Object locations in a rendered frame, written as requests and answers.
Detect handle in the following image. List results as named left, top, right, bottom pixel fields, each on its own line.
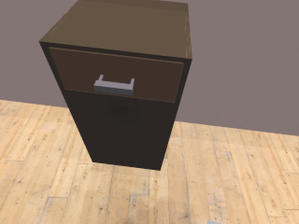
left=93, top=75, right=135, bottom=96

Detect drawer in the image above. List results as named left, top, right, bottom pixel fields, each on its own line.
left=50, top=47, right=183, bottom=102

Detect cabinet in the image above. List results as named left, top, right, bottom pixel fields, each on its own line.
left=38, top=0, right=192, bottom=171

